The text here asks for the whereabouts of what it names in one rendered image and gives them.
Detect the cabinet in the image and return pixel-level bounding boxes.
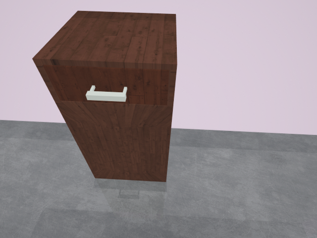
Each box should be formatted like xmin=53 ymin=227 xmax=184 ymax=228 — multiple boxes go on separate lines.
xmin=32 ymin=11 xmax=177 ymax=182

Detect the handle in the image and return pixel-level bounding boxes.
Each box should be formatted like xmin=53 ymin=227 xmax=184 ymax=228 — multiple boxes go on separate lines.
xmin=86 ymin=85 xmax=127 ymax=102

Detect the drawer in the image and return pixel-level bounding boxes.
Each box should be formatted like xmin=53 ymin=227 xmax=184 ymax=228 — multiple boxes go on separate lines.
xmin=43 ymin=65 xmax=169 ymax=106

